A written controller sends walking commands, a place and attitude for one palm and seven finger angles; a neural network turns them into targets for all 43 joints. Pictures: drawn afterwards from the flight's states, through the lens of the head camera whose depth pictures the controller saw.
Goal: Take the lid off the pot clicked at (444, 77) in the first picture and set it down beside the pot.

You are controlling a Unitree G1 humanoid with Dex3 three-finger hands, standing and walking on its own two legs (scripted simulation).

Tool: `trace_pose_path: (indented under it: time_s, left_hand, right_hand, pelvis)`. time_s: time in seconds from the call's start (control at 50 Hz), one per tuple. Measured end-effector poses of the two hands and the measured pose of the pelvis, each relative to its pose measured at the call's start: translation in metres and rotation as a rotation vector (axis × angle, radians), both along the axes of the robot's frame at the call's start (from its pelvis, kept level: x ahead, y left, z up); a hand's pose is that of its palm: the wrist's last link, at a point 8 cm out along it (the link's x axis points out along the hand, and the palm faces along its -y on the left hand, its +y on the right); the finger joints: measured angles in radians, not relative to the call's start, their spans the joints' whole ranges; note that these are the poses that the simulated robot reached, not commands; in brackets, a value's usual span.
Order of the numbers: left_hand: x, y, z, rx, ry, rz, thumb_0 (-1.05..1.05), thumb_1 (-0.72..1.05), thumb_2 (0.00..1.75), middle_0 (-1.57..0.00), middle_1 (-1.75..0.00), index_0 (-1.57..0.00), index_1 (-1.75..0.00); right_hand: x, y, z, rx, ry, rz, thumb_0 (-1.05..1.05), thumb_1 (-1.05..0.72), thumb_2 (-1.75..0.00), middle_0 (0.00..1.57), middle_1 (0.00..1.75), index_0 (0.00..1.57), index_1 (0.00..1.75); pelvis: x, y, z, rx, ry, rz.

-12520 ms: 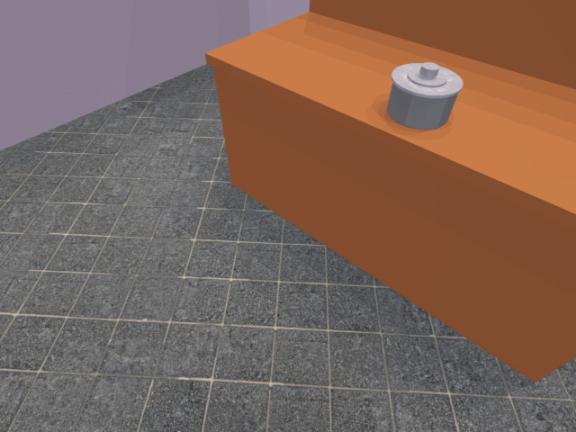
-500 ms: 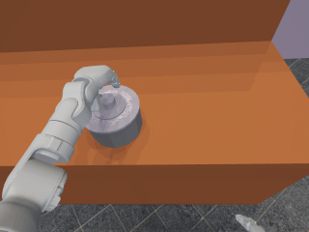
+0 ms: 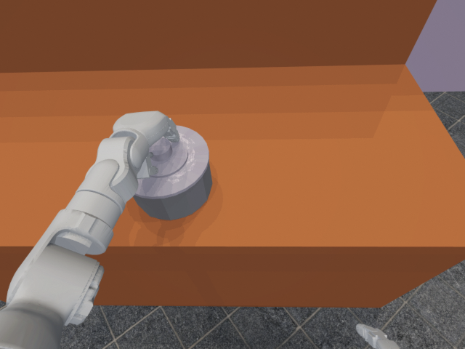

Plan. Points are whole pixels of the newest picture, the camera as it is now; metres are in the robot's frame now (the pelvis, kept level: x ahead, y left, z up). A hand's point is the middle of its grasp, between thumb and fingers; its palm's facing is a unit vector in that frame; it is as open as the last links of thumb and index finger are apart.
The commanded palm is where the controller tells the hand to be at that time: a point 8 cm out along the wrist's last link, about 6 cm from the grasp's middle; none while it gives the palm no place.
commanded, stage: lower the open fingers around the knob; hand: left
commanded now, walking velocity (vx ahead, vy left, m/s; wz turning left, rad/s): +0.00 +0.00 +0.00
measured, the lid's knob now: (159, 149) +0.47 +0.15 +0.06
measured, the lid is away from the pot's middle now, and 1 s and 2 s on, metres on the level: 0.00 0.01 0.01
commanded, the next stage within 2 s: close the fingers and squeeze the knob in 0.16 s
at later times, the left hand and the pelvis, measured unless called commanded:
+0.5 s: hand (151, 155) +0.43 +0.16 +0.08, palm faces -0.32 -0.09 -0.94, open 10.0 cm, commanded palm +0.43 +0.16 +0.14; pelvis +0.00 +0.00 +0.00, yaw +0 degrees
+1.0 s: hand (151, 156) +0.44 +0.16 +0.08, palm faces -0.32 -0.08 -0.94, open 8.0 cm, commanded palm +0.43 +0.16 +0.14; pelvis +0.00 +0.00 +0.00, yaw -1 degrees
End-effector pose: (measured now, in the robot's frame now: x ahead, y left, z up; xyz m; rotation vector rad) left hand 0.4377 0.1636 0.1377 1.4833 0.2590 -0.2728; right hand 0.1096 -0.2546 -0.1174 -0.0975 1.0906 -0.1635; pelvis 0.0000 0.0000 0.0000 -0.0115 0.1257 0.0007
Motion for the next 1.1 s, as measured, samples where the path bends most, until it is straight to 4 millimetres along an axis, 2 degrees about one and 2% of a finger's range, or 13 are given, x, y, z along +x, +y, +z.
trace_pose_path:
  time_s: [0.1,0.2,0.3,0.36,0.48,0.56,0.64,0.74,0.84,1.1]
  left_hand:
    - [-0.004,-0.01,0.006,-0.008,-0.028,-0.03,0.0,-0.26,1.36,-0.83,-0.08,-0.83,-0.08]
    - [-0.006,-0.007,-0.002,-0.004,-0.007,0.008,0.0,-0.26,1.36,-0.81,-0.07,-0.83,-0.09]
    - [-0.008,-0.01,0.004,-0.007,-0.027,-0.003,0.0,-0.26,1.35,-0.8,-0.08,-0.83,-0.1]
    - [-0.008,-0.005,-0.002,-0.018,-0.004,0.021,0.0,-0.23,1.29,-0.75,-0.19,-0.78,-0.21]
    - [-0.007,-0.004,0.006,-0.007,-0.022,0.009,0.0,-0.15,1.18,-0.65,-0.46,-0.67,-0.47]
    - [-0.006,0.001,-0.002,-0.025,0.008,0.028,0.0,-0.11,1.13,-0.62,-0.59,-0.62,-0.6]
    - [-0.008,-0.004,0.006,-0.004,-0.026,-0.019,0.0,-0.06,1.11,-0.6,-0.69,-0.6,-0.7]
    - [-0.008,0.001,-0.003,-0.035,-0.004,0.011,0.0,0.0,1.08,-0.6,-0.78,-0.59,-0.79]
    - [-0.01,-0.002,0.004,-0.002,-0.039,-0.015,0.0,0.05,1.05,-0.61,-0.85,-0.6,-0.85]
    - [-0.002,0.0,0.001,-0.018,-0.005,0.011,0.0,0.17,0.94,-0.66,-0.95,-0.63,-0.94]
  right_hand:
    - [0.001,0.004,-0.003,0.017,-0.007,0.001,0.01,-0.91,-0.9,0.2,0.3,0.19,0.3]
    - [-0.001,0.007,-0.003,0.029,-0.011,-0.003,0.01,-0.91,-0.9,0.2,0.3,0.19,0.3]
    - [-0.002,0.005,-0.002,0.022,-0.016,-0.004,0.01,-0.9,-0.9,0.2,0.3,0.2,0.3]
    - [-0.004,0.002,-0.001,0.015,-0.012,-0.006,0.01,-0.91,-0.9,0.2,0.3,0.2,0.3]
    - [-0.007,-0.004,0.002,-0.012,-0.013,-0.016,0.01,-0.91,-0.9,0.2,0.3,0.2,0.3]
    - [-0.01,-0.007,0.003,-0.02,-0.007,-0.026,0.01,-0.91,-0.9,0.2,0.3,0.19,0.3]
    - [-0.011,-0.008,0.004,-0.028,-0.012,-0.029,0.01,-0.91,-0.9,0.2,0.3,0.19,0.3]
    - [-0.011,-0.005,0.003,-0.014,-0.004,-0.027,0.01,-0.91,-0.9,0.2,0.3,0.19,0.3]
    - [-0.008,0.0,0.002,-0.005,-0.015,-0.021,0.01,-0.91,-0.9,0.2,0.3,0.19,0.3]
    - [-0.005,0.004,0.002,-0.002,-0.014,-0.018,0.01,-0.9,-0.9,0.2,0.3,0.2,0.3]
  pelvis:
    - [0.0,0.001,0.0,0.0,-0.004,0.0]
    - [-0.001,-0.001,0.0,0.002,-0.008,-0.006]
    - [-0.003,-0.002,0.0,0.0,-0.013,-0.004]
    - [-0.004,-0.003,0.0,0.001,-0.015,-0.006]
    - [-0.005,-0.003,0.0,-0.002,-0.015,-0.005]
    - [-0.005,-0.003,0.0,-0.001,-0.015,-0.009]
    - [-0.004,-0.001,0.0,-0.004,-0.015,-0.008]
    - [-0.004,0.0,0.0,-0.002,-0.015,-0.012]
    - [-0.003,0.001,0.0,-0.004,-0.015,-0.009]
    - [-0.002,0.001,0.0,-0.003,-0.007,-0.01]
